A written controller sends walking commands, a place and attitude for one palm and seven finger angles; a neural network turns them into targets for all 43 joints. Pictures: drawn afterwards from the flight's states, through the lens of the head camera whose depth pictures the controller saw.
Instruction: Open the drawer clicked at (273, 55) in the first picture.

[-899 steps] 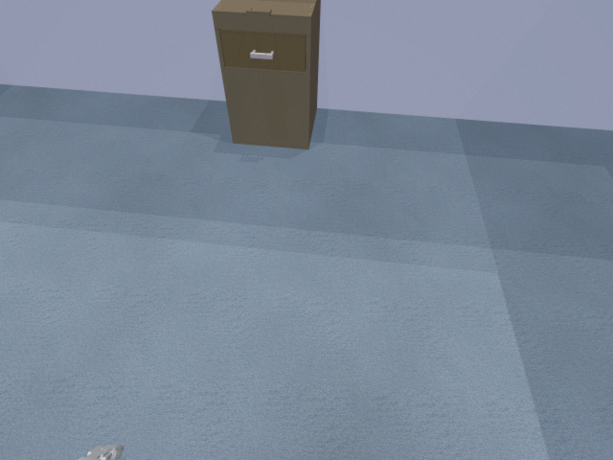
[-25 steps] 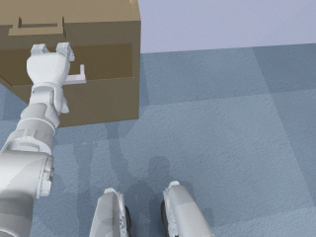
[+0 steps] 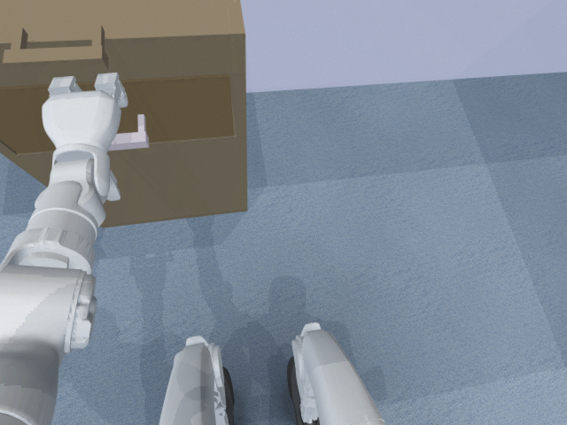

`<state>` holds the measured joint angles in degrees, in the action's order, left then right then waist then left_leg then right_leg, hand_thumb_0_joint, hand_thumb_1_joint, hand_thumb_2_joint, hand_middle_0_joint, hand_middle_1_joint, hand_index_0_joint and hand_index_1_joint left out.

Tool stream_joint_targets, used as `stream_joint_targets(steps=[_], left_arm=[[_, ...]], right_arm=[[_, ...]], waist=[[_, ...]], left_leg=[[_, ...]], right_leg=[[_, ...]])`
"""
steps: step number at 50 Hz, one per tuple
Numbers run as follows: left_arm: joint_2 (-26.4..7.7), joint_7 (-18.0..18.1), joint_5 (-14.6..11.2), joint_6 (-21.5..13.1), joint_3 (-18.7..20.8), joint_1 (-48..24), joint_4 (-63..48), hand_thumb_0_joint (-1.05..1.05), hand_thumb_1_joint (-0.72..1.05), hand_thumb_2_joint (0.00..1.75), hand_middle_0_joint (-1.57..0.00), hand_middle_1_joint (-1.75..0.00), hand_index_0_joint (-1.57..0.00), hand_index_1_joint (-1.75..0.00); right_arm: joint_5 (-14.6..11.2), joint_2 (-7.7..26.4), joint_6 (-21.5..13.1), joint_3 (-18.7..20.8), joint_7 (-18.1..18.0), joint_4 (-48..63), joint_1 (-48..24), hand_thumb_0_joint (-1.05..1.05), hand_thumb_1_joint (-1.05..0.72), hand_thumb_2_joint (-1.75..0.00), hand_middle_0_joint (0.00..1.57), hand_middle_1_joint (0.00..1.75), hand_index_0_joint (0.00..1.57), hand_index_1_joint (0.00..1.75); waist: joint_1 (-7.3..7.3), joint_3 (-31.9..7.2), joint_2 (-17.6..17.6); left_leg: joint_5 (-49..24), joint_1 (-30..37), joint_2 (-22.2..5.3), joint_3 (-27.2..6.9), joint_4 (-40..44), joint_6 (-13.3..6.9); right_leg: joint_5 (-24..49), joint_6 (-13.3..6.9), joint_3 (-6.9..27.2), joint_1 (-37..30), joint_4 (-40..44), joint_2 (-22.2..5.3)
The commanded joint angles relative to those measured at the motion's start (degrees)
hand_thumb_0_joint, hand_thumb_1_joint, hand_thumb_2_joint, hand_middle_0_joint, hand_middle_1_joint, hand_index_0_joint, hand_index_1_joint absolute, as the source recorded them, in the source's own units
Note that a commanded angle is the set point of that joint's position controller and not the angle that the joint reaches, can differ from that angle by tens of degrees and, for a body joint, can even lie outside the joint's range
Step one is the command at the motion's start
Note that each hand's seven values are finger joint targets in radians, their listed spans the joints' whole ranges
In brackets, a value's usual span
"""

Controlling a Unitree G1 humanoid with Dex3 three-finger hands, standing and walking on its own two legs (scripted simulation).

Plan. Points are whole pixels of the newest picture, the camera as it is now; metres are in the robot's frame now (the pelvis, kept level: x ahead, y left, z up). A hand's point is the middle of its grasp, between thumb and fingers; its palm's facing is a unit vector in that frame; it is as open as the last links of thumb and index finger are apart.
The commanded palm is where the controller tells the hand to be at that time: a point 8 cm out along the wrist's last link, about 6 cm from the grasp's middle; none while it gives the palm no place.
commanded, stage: re-aim the fingers above the handle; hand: left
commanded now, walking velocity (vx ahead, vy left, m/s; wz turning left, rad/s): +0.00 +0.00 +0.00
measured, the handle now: (114, 132) +0.58 +0.21 -0.09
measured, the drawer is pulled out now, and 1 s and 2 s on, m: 0.00 0.00 0.00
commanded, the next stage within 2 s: lower the fingers behind the handle in 0.98 s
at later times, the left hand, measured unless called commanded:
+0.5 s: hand (93, 146) +0.52 +0.22 -0.04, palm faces -0.06 -0.03 -1.00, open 13.8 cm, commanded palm +0.52 +0.20 +0.01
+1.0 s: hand (98, 142) +0.53 +0.22 -0.04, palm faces -0.06 -0.02 -1.00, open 13.8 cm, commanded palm +0.53 +0.19 +0.01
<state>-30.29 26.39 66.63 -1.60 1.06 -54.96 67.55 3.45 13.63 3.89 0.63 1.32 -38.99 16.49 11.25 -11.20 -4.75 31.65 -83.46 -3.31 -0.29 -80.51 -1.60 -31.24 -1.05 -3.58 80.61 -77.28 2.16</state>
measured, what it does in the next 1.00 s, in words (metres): stands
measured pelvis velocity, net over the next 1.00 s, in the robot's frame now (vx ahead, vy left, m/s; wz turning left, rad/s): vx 0.00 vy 0.01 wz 0.00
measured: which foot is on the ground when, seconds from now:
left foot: down 0.00-1.00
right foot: down 0.00-1.00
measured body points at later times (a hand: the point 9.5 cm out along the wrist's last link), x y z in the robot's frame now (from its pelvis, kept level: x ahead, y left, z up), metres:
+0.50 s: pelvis +0.00 +0.00 +0.00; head +0.19 +0.02 +0.41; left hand +0.52 +0.22 +0.01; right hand +0.02 -0.26 -0.12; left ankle +0.03 +0.11 -0.59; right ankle +0.03 -0.11 -0.59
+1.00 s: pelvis +0.00 +0.01 +0.00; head +0.19 +0.03 +0.41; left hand +0.53 +0.22 +0.01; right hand +0.00 -0.25 -0.12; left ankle +0.03 +0.11 -0.59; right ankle +0.03 -0.11 -0.59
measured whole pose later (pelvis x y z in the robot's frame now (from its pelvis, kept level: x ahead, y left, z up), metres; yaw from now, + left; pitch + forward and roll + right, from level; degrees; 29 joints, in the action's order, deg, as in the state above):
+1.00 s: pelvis +0.00 +0.01 +0.00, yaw +0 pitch +35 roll -5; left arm -29.7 26.5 66.6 -1.9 -0.1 -55.1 66.4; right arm 3.6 13.0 4.3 1.0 1.3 -40.2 17.4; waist 10.9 -11.1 -4.6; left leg 31.9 -84.1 -2.8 -0.3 -80.9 -2.4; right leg -31.3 -0.2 -3.5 80.8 -77.0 1.8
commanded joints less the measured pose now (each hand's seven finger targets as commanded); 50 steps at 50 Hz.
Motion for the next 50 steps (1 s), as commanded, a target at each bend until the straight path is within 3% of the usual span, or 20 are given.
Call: stream_joint_targets(steps=[1,5,7,11,13,14,16,21,23,24,25,27,30,33,36,39,42,43,44,50], left_arm=[[-13.5,1.2,-0.9,-0.1,2.1,-21.4,-10.2,0.0,-0.5,0.3,-0.3,-1.2,-0.3,-1.2],[-14.6,1.1,-0.5,-0.5,2.3,-22.2,-10.3,0.0,-0.5,0.3,-0.3,-1.2,-0.3,-1.2],[-16.0,1.0,-0.5,-1.6,3.4,-23.9,-13.2,0.0,-0.5,0.3,-0.3,-1.2,-0.3,-1.2],[-13.8,0.9,-0.9,-2.8,3.1,-21.4,-15.8,0.0,-0.5,0.3,-0.3,-1.2,-0.3,-1.2],[-13.2,1.4,-1.0,-2.5,3.0,-19.9,-14.9,0.0,-0.5,0.3,-0.3,-1.2,-0.3,-1.2],[-13.5,1.6,-0.8,-2.5,3.1,-20.6,-15.0,0.0,-0.5,0.3,-0.3,-1.2,-0.3,-1.2],[-13.0,2.0,-0.9,-2.2,2.8,-21.7,-15.5,0.0,-0.5,0.3,-0.3,-1.2,-0.3,-1.2],[-12.5,2.5,-0.8,-1.8,2.5,-22.0,-14.3,0.0,-0.5,0.3,-0.3,-1.2,-0.3,-1.2],[-12.0,2.6,-0.5,-1.2,1.6,-22.1,-11.3,0.0,-0.5,0.3,-0.3,-1.2,-0.3,-1.2],[-12.9,2.7,-0.3,-1.2,1.9,-23.4,-12.0,0.0,-0.5,0.3,-0.3,-1.2,-0.3,-1.2],[-11.2,2.7,-0.5,-1.0,0.8,-23.1,-11.7,0.0,-0.5,0.3,-0.3,-1.2,-0.3,-1.2],[-13.1,2.5,-0.1,-1.1,2.2,-23.3,-11.7,0.0,-0.5,0.3,-0.3,-1.2,-0.3,-1.2],[-11.7,2.2,-0.2,-0.8,1.0,-23.6,-11.1,0.0,-0.5,0.3,-0.3,-1.2,-0.3,-1.2],[-13.8,2.0,-0.3,-0.9,3.0,-22.1,-12.2,0.0,-0.5,0.3,-0.3,-1.2,-0.3,-1.2],[-10.5,2.1,-0.2,-0.9,1.0,-22.6,-13.3,0.0,-0.5,0.3,-0.3,-1.2,-0.3,-1.2],[-12.1,2.4,-0.4,-0.3,1.7,-22.9,-11.7,0.0,-0.5,0.3,-0.3,-1.2,-0.3,-1.2],[-13.0,2.7,0.1,-1.1,2.1,-25.8,-15.5,0.0,-0.5,0.3,-0.3,-1.2,-0.3,-1.2],[-12.4,2.7,-0.1,-0.9,2.0,-24.7,-14.6,0.0,-0.5,0.3,-0.3,-1.2,-0.3,-1.2],[-10.6,2.7,0.0,-0.8,0.6,-25.1,-14.1,0.0,-0.5,0.3,-0.3,-1.2,-0.3,-1.2],[-10.8,2.6,-0.3,0.6,0.3,-25.7,-11.2,0.0,-0.5,0.3,-0.3,-1.2,-0.3,-1.2]], right_arm=[[-0.3,10.2,-0.3,3.5,-0.8,1.5,11.8,0.0,-0.9,-0.9,0.2,0.3,0.2,0.3],[-0.4,10.4,-0.2,3.3,-1.0,1.5,12.0,0.0,-0.9,-0.9,0.2,0.3,0.2,0.3],[-0.3,10.5,-0.4,3.5,-1.1,1.6,12.2,0.0,-0.9,-0.9,0.2,0.3,0.2,0.3],[-0.1,10.1,-0.3,4.1,-0.9,1.2,12.2,0.0,-0.9,-0.9,0.2,0.3,0.2,0.3],[-0.1,10.2,0.0,4.2,-0.8,0.8,12.3,0.0,-0.9,-0.9,0.2,0.3,0.2,0.3],[-0.1,10.3,0.2,4.2,-0.8,0.6,12.3,0.0,-0.9,-0.9,0.2,0.3,0.2,0.3],[0.0,10.2,0.2,4.2,-0.8,0.4,12.0,0.0,-0.9,-0.9,0.2,0.3,0.2,0.3],[0.1,10.3,0.2,4.2,-0.7,0.3,12.0,0.0,-0.9,-0.9,0.2,0.3,0.2,0.3],[0.0,10.4,0.3,4.1,-0.8,-0.1,12.0,0.0,-0.9,-0.9,0.2,0.3,0.2,0.3],[0.1,10.5,0.3,3.9,-0.8,0.2,11.8,0.0,-0.9,-0.9,0.2,0.3,0.2,0.3],[0.1,10.4,0.2,4.0,-0.7,0.4,11.9,0.0,-0.9,-0.9,0.2,0.3,0.2,0.3],[0.1,10.7,0.1,4.0,-0.7,0.5,12.0,0.0,-0.9,-0.9,0.2,0.3,0.2,0.3],[0.1,10.4,0.2,3.9,-0.7,0.6,12.0,0.0,-0.9,-0.9,0.2,0.3,0.2,0.3],[0.1,10.6,0.5,3.7,-0.6,1.2,12.0,0.0,-0.9,-0.9,0.2,0.3,0.2,0.3],[0.1,10.3,0.4,4.1,-0.5,1.1,11.9,0.0,-0.9,-0.9,0.2,0.3,0.2,0.3],[0.0,10.7,0.6,3.8,-0.6,1.0,12.1,0.0,-0.9,-0.9,0.2,0.3,0.2,0.3],[0.1,10.8,0.3,4.1,-0.8,0.8,12.5,0.0,-0.9,-0.9,0.2,0.3,0.2,0.3],[0.1,10.6,0.3,4.2,-0.8,0.6,12.3,0.0,-0.9,-0.9,0.2,0.3,0.2,0.3],[0.1,10.5,0.3,4.2,-0.8,0.5,12.4,0.0,-0.9,-0.9,0.2,0.3,0.2,0.3],[0.0,10.6,0.2,3.8,-0.7,0.1,12.8,0.0,-0.9,-0.9,0.2,0.3,0.2,0.3]], waist=[[1.32,-32.8,-3.6],[1.38,-31.5,-3.9],[0.98,-34.9,-5.4],[0.25,-37.3,-7.4],[0.08,-35.5,-7.3],[0.62,-35.2,-5.2],[0.47,-35.1,-7.0],[0.78,-34.6,-6.0],[1.73,-31.2,-4.6],[1.47,-30.9,-6.0],[1.75,-31.8,-5.7],[1.32,-33.1,-6.8],[1.71,-31.6,-6.8],[0.47,-34.1,-7.5],[0.96,-34.0,-7.6],[1.45,-32.1,-5.8],[1.23,-36.7,-8.1],[0.97,-35.8,-8.7],[1.77,-34.7,-7.7],[2.18,-32.5,-6.8]], left_leg=[[-19.7,23.7,2.1,-0.9,6.5,-2.0],[-18.2,22.3,2.1,-1.0,6.2,-1.9],[-20.0,24.3,2.0,-1.1,5.9,-1.9],[-24.7,29.2,1.8,-1.8,6.0,-1.5],[-24.5,29.5,1.7,-1.8,6.2,-1.4],[-24.2,28.7,1.6,-1.8,6.1,-1.5],[-24.6,29.4,1.7,-1.9,6.5,-1.4],[-24.1,29.7,1.6,-2.4,7.1,-1.4],[-21.6,27.7,1.6,-2.4,7.0,-1.4],[-21.2,27.5,1.6,-2.3,7.3,-1.3],[-20.8,27.9,1.8,-2.3,7.3,-1.5],[-22.1,29.5,1.6,-2.7,7.5,-1.2],[-22.0,28.9,1.5,-2.7,7.2,-1.3],[-23.7,29.6,1.5,-2.8,7.1,-1.1],[-24.6,31.4,1.3,-3.4,7.6,-1.0],[-21.2,28.6,1.4,-3.0,7.6,-1.2],[-23.5,32.3,1.2,-4.0,7.8,-1.0],[-23.9,32.7,1.2,-4.0,7.8,-0.8],[-23.5,32.5,1.1,-4.0,7.9,-0.8],[-21.9,29.8,1.4,-3.6,7.8,-1.2]], right_leg=[[18.7,-0.7,1.4,-17.8,9.7,1.7],[16.9,-0.8,1.2,-16.4,9.3,1.8],[18.1,-0.7,1.3,-16.9,8.7,1.6],[20.8,-1.1,0.9,-16.1,8.4,1.6],[20.3,-1.1,0.6,-15.4,8.8,1.8],[20.3,-0.9,0.7,-15.4,8.8,1.7],[20.4,-1.1,0.6,-15.0,8.9,1.6],[19.2,-1.1,0.3,-14.8,9.2,1.7],[17.1,-1.1,0.1,-13.2,9.5,1.8],[16.4,-1.1,0.2,-12.9,9.5,1.7],[16.1,-1.1,0.2,-13.2,9.8,1.8],[16.2,-1.2,0.0,-12.3,9.1,1.7],[16.0,-1.3,-0.2,-11.7,9.1,1.8],[17.4,-1.4,-0.1,-13.0,8.4,1.8],[17.3,-1.3,-0.3,-12.0,8.7,1.7],[15.2,-1.1,-0.2,-12.0,9.2,1.8],[15.9,-1.2,-0.3,-11.6,8.5,1.7],[16.0,-1.4,-0.4,-11.1,8.6,1.7],[15.5,-1.3,-0.5,-10.5,8.9,1.7],[15.2,-1.3,-0.5,-11.1,9.2,1.7]])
